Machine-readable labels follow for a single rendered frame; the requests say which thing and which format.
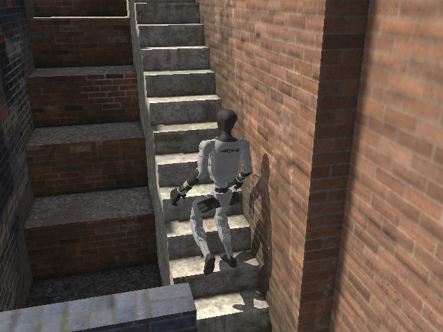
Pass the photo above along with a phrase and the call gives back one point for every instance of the left robot forearm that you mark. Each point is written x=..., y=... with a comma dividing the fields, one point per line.
x=188, y=184

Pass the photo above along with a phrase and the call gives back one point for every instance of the robot right upper arm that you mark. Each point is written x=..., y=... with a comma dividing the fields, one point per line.
x=246, y=156

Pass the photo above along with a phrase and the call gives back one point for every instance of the robot left upper arm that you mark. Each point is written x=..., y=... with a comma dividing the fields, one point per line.
x=205, y=147

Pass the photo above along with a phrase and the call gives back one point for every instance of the right robot shin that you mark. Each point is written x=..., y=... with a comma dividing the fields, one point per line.
x=224, y=235

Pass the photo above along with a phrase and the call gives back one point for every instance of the robot left hand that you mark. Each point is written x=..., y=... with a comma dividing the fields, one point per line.
x=176, y=196

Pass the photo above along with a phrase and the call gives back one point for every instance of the right robot forearm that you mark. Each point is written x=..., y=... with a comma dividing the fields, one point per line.
x=241, y=176

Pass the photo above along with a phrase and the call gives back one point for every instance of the robot right hand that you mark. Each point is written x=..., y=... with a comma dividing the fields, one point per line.
x=235, y=182

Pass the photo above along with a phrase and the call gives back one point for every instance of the robot right thigh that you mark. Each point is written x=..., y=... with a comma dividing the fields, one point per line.
x=219, y=217

